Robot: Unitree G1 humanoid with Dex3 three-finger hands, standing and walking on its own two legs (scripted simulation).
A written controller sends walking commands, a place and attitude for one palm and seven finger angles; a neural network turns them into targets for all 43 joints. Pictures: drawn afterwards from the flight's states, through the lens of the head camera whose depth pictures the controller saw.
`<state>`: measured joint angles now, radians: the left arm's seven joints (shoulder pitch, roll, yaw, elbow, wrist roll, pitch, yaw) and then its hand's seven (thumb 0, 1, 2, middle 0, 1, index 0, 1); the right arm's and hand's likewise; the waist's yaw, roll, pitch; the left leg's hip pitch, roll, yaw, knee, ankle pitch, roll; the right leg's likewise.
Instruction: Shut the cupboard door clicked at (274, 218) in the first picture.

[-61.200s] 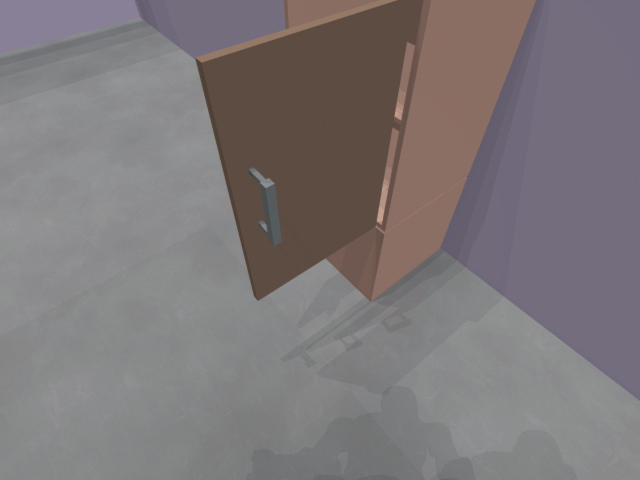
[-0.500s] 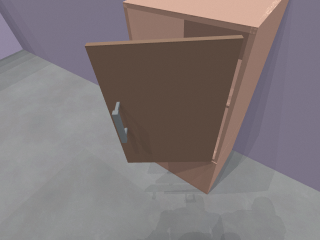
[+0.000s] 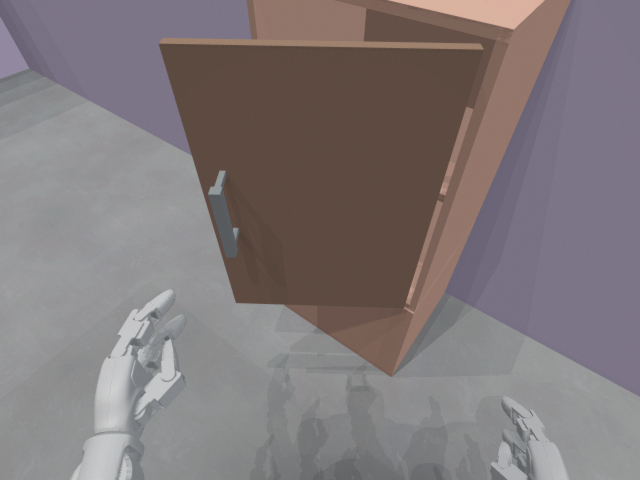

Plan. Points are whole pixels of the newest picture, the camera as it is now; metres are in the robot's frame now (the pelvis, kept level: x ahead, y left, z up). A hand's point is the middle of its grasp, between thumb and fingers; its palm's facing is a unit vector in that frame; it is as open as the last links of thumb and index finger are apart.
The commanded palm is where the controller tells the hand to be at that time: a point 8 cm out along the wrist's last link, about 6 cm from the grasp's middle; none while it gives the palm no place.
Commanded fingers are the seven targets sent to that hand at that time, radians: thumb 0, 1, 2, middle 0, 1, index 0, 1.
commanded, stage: raise the hand and make a fist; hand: left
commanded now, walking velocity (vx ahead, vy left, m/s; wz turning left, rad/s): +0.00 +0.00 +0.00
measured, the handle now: (226, 216) +0.52 +0.18 +0.01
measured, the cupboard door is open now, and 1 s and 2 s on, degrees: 35 35 35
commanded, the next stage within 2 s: bring the fist close to the handle in 1.66 s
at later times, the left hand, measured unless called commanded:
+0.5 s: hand (169, 440) +0.18 +0.19 -0.03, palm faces -0.11 -0.99 +0.00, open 4.5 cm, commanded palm +0.15 +0.26 -0.01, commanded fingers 0.00 0.90 0.90 -0.90 -1.06 -0.90 -1.06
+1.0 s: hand (130, 410) +0.20 +0.23 +0.02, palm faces +0.08 -0.99 -0.07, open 3.1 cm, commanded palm +0.18 +0.27 +0.00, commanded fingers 0.00 0.90 0.90 -1.30 -1.50 -1.30 -1.50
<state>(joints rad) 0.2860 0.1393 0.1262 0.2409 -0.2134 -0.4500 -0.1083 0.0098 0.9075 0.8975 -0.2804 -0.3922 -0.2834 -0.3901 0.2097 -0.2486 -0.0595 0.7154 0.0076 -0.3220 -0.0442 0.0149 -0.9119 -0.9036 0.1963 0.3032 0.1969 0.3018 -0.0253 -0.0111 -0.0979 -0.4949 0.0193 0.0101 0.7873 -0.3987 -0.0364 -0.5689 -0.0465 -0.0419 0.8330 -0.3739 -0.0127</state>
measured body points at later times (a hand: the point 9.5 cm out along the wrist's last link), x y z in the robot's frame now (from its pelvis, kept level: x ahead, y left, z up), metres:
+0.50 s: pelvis -0.04 +0.04 -0.07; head +0.02 +0.04 +0.38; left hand +0.18 +0.24 -0.03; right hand +0.14 -0.16 -0.15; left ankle +0.00 +0.15 -0.70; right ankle +0.03 -0.10 -0.70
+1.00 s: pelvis -0.01 +0.03 -0.06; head +0.05 +0.04 +0.39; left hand +0.19 +0.28 +0.02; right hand +0.20 -0.19 -0.11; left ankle +0.00 +0.15 -0.70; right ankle +0.03 -0.11 -0.70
